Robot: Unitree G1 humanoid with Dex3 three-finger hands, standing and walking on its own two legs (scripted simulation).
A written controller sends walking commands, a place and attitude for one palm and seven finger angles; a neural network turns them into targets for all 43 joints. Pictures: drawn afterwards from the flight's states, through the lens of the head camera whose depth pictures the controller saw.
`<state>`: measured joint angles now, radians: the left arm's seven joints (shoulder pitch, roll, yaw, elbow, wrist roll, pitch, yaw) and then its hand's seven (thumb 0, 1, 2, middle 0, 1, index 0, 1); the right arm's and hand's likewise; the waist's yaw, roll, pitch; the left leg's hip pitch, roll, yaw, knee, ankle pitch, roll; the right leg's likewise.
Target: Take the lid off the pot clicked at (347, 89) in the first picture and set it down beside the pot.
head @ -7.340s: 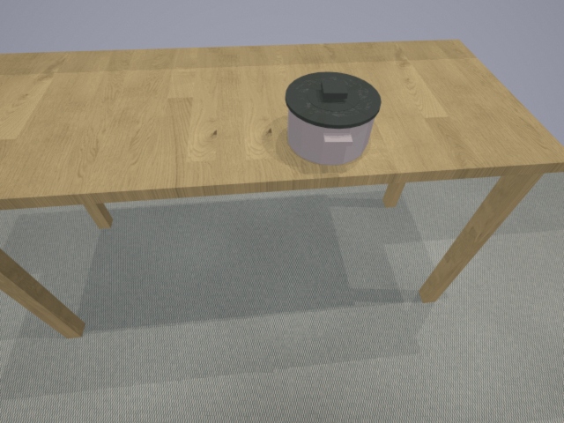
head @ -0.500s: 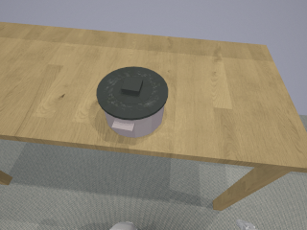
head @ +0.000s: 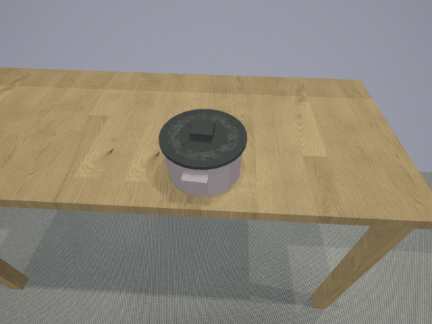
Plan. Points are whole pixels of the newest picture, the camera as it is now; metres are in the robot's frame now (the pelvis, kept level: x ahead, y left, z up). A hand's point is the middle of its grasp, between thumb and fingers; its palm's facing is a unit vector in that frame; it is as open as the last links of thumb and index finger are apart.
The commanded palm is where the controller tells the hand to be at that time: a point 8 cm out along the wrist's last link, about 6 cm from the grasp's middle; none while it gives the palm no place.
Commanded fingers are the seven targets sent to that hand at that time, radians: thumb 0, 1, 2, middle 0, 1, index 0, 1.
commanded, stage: come to a stop and stand still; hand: left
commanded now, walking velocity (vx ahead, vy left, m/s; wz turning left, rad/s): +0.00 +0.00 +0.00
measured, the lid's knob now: (202, 129) +0.47 +0.07 +0.12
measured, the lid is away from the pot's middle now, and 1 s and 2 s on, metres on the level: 0.00 0.00 0.00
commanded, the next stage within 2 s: look again from close up in 0.04 s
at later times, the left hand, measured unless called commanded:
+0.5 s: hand out of the picture -0.03 +0.16 -0.17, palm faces +0.02 -0.98 -0.21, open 7.4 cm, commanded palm none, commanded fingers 0.00 0.90 0.90 -0.20 -0.30 -0.20 -0.30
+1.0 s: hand out of the picture -0.02 +0.12 -0.17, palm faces +0.02 -0.98 -0.19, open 7.4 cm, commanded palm none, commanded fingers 0.00 0.90 0.90 -0.20 -0.30 -0.20 -0.30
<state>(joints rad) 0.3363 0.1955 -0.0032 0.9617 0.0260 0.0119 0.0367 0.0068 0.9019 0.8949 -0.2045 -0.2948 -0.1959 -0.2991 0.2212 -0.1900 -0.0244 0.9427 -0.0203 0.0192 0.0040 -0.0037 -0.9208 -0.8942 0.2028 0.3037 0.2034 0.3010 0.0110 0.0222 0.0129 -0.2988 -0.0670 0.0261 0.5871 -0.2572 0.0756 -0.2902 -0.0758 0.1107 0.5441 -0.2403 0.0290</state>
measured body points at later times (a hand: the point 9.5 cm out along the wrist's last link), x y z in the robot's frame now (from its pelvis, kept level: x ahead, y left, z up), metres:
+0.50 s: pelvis -0.01 -0.02 +0.00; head -0.03 -0.03 +0.45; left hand -0.03 +0.21 -0.15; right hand +0.00 -0.24 -0.16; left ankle +0.04 +0.07 -0.73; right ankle +0.05 -0.20 -0.73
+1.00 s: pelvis +0.00 -0.04 +0.00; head +0.00 -0.05 +0.45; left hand -0.02 +0.18 -0.15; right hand -0.01 -0.24 -0.16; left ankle +0.04 +0.07 -0.73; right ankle +0.05 -0.20 -0.73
